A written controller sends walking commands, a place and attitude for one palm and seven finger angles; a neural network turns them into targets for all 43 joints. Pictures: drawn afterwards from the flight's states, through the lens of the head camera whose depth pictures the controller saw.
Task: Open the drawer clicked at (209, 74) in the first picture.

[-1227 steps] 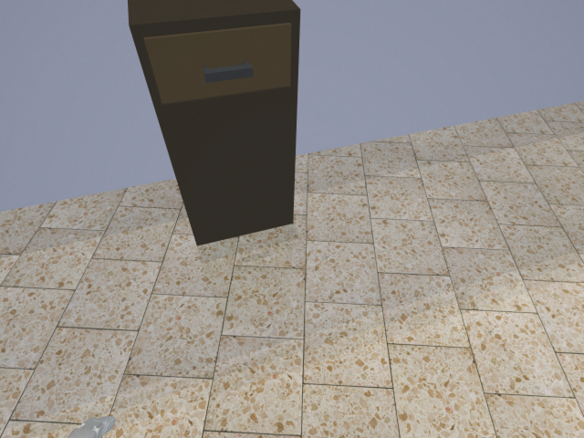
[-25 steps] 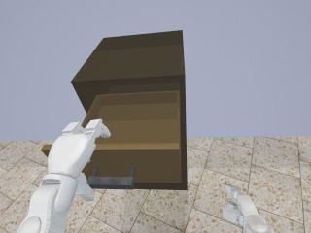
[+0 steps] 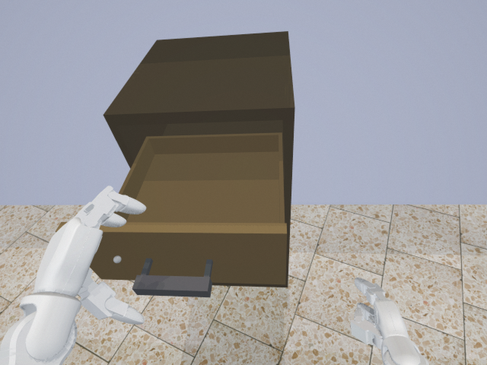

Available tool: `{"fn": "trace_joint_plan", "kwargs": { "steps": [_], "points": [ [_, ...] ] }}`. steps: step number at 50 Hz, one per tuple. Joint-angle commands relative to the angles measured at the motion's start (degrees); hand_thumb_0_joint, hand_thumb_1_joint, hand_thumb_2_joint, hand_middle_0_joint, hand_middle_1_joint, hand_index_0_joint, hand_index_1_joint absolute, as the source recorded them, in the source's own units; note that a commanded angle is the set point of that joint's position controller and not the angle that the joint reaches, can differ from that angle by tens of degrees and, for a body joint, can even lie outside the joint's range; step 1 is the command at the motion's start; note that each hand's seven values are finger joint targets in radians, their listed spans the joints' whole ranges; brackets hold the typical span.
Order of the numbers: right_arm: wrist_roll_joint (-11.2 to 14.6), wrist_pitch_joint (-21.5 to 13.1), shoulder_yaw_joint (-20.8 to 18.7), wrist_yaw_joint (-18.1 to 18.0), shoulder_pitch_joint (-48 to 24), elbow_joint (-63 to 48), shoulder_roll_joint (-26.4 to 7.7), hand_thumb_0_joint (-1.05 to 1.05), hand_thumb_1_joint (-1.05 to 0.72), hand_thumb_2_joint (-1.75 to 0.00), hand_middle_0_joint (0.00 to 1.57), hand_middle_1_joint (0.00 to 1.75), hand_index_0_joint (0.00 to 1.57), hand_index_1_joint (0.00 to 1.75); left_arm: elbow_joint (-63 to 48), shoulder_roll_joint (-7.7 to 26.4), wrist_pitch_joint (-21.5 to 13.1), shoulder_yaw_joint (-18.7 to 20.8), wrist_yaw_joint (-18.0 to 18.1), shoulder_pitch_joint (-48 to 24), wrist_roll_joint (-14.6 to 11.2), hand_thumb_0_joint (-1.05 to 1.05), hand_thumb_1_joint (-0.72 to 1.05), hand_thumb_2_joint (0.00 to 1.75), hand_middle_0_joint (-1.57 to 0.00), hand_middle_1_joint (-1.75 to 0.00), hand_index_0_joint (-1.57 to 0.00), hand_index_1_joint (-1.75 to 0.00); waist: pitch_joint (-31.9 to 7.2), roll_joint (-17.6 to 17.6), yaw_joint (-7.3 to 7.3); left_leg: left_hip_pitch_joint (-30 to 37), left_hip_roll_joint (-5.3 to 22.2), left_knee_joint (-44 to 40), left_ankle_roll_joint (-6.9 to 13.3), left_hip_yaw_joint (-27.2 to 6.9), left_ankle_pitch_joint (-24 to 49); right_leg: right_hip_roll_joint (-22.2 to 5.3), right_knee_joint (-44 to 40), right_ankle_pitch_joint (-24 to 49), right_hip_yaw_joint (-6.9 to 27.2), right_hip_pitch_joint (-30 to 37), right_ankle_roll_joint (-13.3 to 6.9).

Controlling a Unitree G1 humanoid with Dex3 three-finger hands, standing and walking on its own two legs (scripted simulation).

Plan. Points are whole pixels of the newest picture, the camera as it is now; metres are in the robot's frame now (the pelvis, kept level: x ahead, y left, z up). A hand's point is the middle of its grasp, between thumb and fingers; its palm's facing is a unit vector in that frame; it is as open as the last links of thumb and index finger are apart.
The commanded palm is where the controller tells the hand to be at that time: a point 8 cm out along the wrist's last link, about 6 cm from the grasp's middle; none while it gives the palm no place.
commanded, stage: draw the hand back to the body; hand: left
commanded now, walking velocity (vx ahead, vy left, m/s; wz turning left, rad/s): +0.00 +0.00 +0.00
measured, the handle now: (175, 274) +0.26 +0.18 +0.00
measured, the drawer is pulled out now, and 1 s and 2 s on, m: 0.30 0.30 0.30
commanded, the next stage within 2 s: step back with the hand held close in 0.92 s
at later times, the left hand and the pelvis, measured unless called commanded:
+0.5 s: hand (94, 238) +0.22 +0.23 +0.16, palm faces +0.35 -0.84 -0.42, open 10.6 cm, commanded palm +0.17 +0.28 +0.19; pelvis +0.03 +0.01 +0.00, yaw +0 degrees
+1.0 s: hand (86, 246) +0.21 +0.24 +0.16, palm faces +0.41 -0.81 -0.41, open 7.5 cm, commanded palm +0.15 +0.28 +0.19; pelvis +0.03 +0.00 +0.00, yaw +1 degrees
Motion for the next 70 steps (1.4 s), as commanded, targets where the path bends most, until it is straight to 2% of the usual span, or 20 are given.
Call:
{"fn": "trace_joint_plan", "kwargs": {
  "steps": [1, 3, 4, 8, 17, 21, 24, 29, 36, 39, 51, 52, 53, 54, 56, 57, 58, 62, 68, 70],
  "points": [
    [-1.0, -9.0, -1.1, -3.3, -4.3, -10.5, -3.1, 0.00, -0.90, -0.90, 0.20, 0.30, 0.20, 0.30, -17.2, 4.9, -10.3, 12.8, 5.1, -5.3, -21.8, 0.00, -0.32, 0.37, -0.29, -1.09, -0.29, -1.09, -8.3, -6.4, -2.29, 8.5, 1.1, -2.7, 1.8, 0.4, 7.4, -1.1, -6.1, 8.5, -0.1, -1.5, 0.3],
    [-1.4, -10.4, -1.0, -3.6, -3.3, -9.3, -3.2, 0.00, -0.90, -0.90, 0.20, 0.30, 0.20, 0.30, -16.3, 6.2, -11.2, 15.1, 6.1, -4.0, -22.3, 0.00, -0.26, 0.40, -0.28, -1.04, -0.28, -1.04, -6.0, -0.5, -2.08, 7.0, 0.9, -2.9, 1.2, 0.4, 7.6, -1.1, -6.4, 8.5, 0.3, -1.5, -0.2],
    [-1.3, -10.9, -0.7, -3.5, -2.7, -9.4, -2.5, 0.00, -0.90, -0.90, 0.20, 0.30, 0.20, 0.30, -15.6, 3.1, -11.6, 12.8, 6.0, -3.3, -22.4, 0.00, -0.22, 0.42, -0.28, -1.02, -0.28, -1.02, -5.1, 0.4, -2.32, 6.2, 1.0, -3.3, 0.9, 0.3, 7.9, -1.5, -6.1, 8.5, -0.2, -1.5, -0.3],
    [-1.2, -11.4, -1.4, -3.1, -2.1, -9.2, -3.3, 0.00, -0.90, -0.90, 0.20, 0.30, 0.20, 0.30, -13.8, 1.7, -11.7, 12.1, 5.6, 0.2, -23.0, 0.00, -0.08, 0.48, -0.27, -0.93, -0.27, -0.93, -3.3, -1.2, -2.44, 5.1, 1.7, -3.3, 0.8, -0.2, 11.4, -1.2, -5.8, 12.0, -0.7, -0.8, -0.4],
    [-0.5, -11.3, -2.6, -2.3, -0.9, -9.0, -3.7, 0.00, -0.90, -0.90, 0.20, 0.30, 0.20, 0.30, -17.2, 3.6, -12.4, 15.2, 5.5, 6.7, -23.4, 0.00, 0.23, 0.62, -0.25, -0.73, -0.25, -0.73, -8.3, -2.8, -2.28, 5.5, 2.3, -1.2, 0.6, -0.4, 20.6, -1.4, -3.1, 19.3, -1.4, 0.6, 0.0],
    [-0.2, -10.6, -3.0, -2.6, -0.7, -8.7, -3.8, 0.00, -0.90, -0.90, 0.20, 0.30, 0.20, 0.30, -15.4, 4.0, -12.0, 16.6, 5.7, 7.8, -23.7, 0.00, 0.37, 0.68, -0.24, -0.64, -0.24, -0.64, -7.9, -4.5, -2.50, 5.1, 2.5, -0.9, 0.5, -0.4, 20.3, -1.4, -3.1, 19.6, -1.5, -0.3, 0.2],
    [0.0, -10.5, -3.1, -2.8, -0.7, -8.6, -3.9, 0.00, -0.90, -0.90, 0.20, 0.30, 0.20, 0.30, -15.7, 4.7, -12.0, 17.3, 6.0, 6.7, -23.6, 0.00, 0.48, 0.72, -0.23, -0.57, -0.23, -0.57, -8.1, -1.7, -2.64, 5.5, 2.4, -0.9, 0.3, -0.4, 19.5, -1.6, -3.3, 18.7, -1.3, -0.7, 0.1],
    [0.0, -9.9, -3.2, -2.9, -1.1, -8.4, -3.7, 0.00, -0.90, -0.90, 0.20, 0.30, 0.20, 0.30, -13.9, 5.5, -11.6, 19.0, 6.2, 7.4, -23.9, 0.00, 0.65, 0.80, -0.22, -0.46, -0.22, -0.46, -8.0, -3.7, -2.53, 4.9, 2.3, -0.9, 0.4, -0.2, 18.6, -1.6, -3.3, 19.0, -1.5, -0.8, 0.2],
    [0.0, -9.5, -2.9, -2.9, -1.5, -8.8, -3.8, 0.00, -0.90, -0.90, 0.20, 0.30, 0.20, 0.30, -13.1, 4.9, -11.0, 17.9, 6.1, 5.9, -24.0, 0.00, 0.90, 0.90, -0.20, -0.30, -0.20, -0.30, -6.9, -4.5, -2.63, 4.7, 2.1, -1.1, 0.7, -0.4, 16.4, -1.5, -3.6, 17.6, -1.7, -1.8, 0.4],
    [0.0, -9.5, -2.7, -3.1, -1.5, -8.7, -3.7, 0.00, -0.90, -0.90, 0.20, 0.30, 0.20, 0.30, -13.1, 5.4, -11.1, 18.3, 6.2, 5.1, -24.0, 0.00, 0.90, 0.90, -0.20, -0.30, -0.20, -0.30, -6.2, -2.8, -2.63, 4.4, 1.8, -1.3, 0.7, -0.3, 13.8, -1.6, -4.3, 15.6, -1.4, -2.2, 0.2],
    [0.1, -9.7, -2.9, -3.1, -1.5, -8.7, -3.6, 0.00, -0.90, -0.90, 0.20, 0.30, 0.20, 0.30, -12.4, 5.2, -11.7, 18.5, 6.1, 6.4, -24.1, 0.00, 0.90, 0.90, -0.20, -0.30, -0.20, -0.30, -6.2, -3.7, -2.38, 4.3, 1.8, -1.1, 0.8, -0.3, 12.8, -1.6, -4.3, 15.2, -1.3, -2.3, 0.2],
    [0.4, -8.8, -3.2, -2.7, 2.0, -10.4, -5.3, 0.00, -0.90, -0.90, 0.20, 0.30, 0.20, 0.30, -18.7, 14.8, -14.6, 28.2, 6.3, -3.6, -24.3, 0.00, 0.90, 0.90, -0.20, -0.30, -0.20, -0.30, -2.9, -5.7, -4.81, 1.0, 2.2, 1.6, 2.2, -0.9, 9.7, -4.6, -7.4, 21.9, 5.8, -6.8, -0.1],
    [0.2, -8.3, -3.2, -2.8, 2.1, -9.0, -4.5, 0.00, -0.90, -0.90, 0.20, 0.30, 0.20, 0.30, -16.9, 15.5, -16.0, 29.0, 6.0, -4.4, -24.0, 0.00, 0.90, 0.90, -0.20, -0.30, -0.20, -0.30, -3.9, -5.5, -5.18, 1.2, 1.7, 3.0, 1.9, -1.4, 7.7, -6.7, -7.5, 25.0, 6.8, -6.8, -0.7],
    [0.2, -7.8, -3.3, -2.9, 1.5, -8.6, -4.3, 0.00, -0.90, -0.90, 0.20, 0.30, 0.20, 0.30, -10.6, 9.5, -15.6, 24.6, 5.3, 3.0, -23.9, 0.00, 0.90, 0.90, -0.20, -0.30, -0.20, -0.30, -3.8, -8.9, -5.80, 1.7, 1.7, 3.8, 1.9, -1.2, 8.8, -7.2, -6.7, 27.7, 6.5, -7.3, -0.7],
    [0.4, -6.8, -3.7, -2.5, 1.2, -9.9, -5.0, 0.00, -0.90, -0.90, 0.20, 0.30, 0.20, 0.30, -9.1, 5.4, -15.3, 20.6, 4.4, 8.2, -23.8, 0.00, 0.90, 0.90, -0.20, -0.30, -0.20, -0.30, -6.9, -7.7, -6.01, 1.9, 2.4, 3.9, 2.1, -0.4, 13.5, -7.2, -4.4, 30.7, 5.2, -5.7, 0.1],
    [0.5, -6.3, -4.0, -2.3, 1.2, -10.2, -5.1, 0.00, -0.90, -0.90, 0.20, 0.30, 0.20, 0.30, -9.0, 5.4, -15.3, 20.8, 4.3, 9.8, -23.8, 0.00, 0.90, 0.90, -0.20, -0.30, -0.20, -0.30, -8.2, -8.3, -5.92, 1.7, 3.0, 3.7, 2.1, -0.5, 16.0, -7.0, -3.3, 30.5, 4.4, -4.9, 0.4],
    [0.5, -6.0, -4.3, -2.4, 0.8, -10.6, -5.6, 0.00, -0.90, -0.90, 0.20, 0.30, 0.20, 0.30, -10.4, 5.5, -15.5, 20.6, 4.4, 10.7, -23.7, 0.00, 0.90, 0.90, -0.20, -0.30, -0.20, -0.30, -9.1, -5.6, -5.80, 1.9, 3.4, 3.0, 2.2, -0.6, 18.4, -6.8, -2.4, 30.7, 4.0, -4.5, 0.5],
    [0.8, -4.3, -4.9, -2.5, 0.3, -12.3, -5.1, 0.00, -0.90, -0.90, 0.20, 0.30, 0.20, 0.30, -14.2, 8.1, -15.7, 23.5, 5.3, 14.2, -23.7, 0.00, 0.90, 0.90, -0.20, -0.30, -0.20, -0.30, -11.4, -7.5, -5.67, 0.0, 4.8, 2.5, 2.1, -1.9, 21.5, -6.0, -0.1, 26.6, 3.4, -4.0, 0.6],
    [0.6, -4.5, -5.3, -3.1, 0.3, -13.2, -4.9, 0.00, -0.90, -0.90, 0.20, 0.30, 0.20, 0.30, -19.6, 11.1, -16.7, 26.9, 7.0, 16.7, -24.0, 0.00, 0.90, 0.90, -0.20, -0.30, -0.20, -0.30, -13.2, -1.4, -5.26, -4.1, 6.7, 0.0, 2.4, -4.8, 22.5, -4.2, 3.7, 19.3, 2.1, -2.9, 0.7],
    [0.4, -5.1, -5.2, -3.0, 0.9, -13.1, -4.6, 0.00, -0.90, -0.90, 0.20, 0.30, 0.20, 0.30, -19.3, 9.7, -17.0, 26.1, 7.1, 17.7, -24.1, 0.00, 0.90, 0.90, -0.20, -0.30, -0.20, -0.30, -12.2, 0.1, -5.24, -6.3, 7.8, -1.6, 2.8, -5.5, 19.9, -3.3, 5.3, 13.4, 1.4, -3.6, 1.0]
  ]
}}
